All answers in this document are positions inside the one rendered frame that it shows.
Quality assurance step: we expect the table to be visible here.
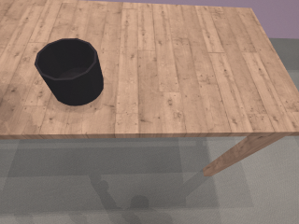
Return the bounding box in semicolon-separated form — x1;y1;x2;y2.
0;0;299;176

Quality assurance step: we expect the pot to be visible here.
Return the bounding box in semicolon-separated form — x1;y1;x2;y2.
35;38;104;106

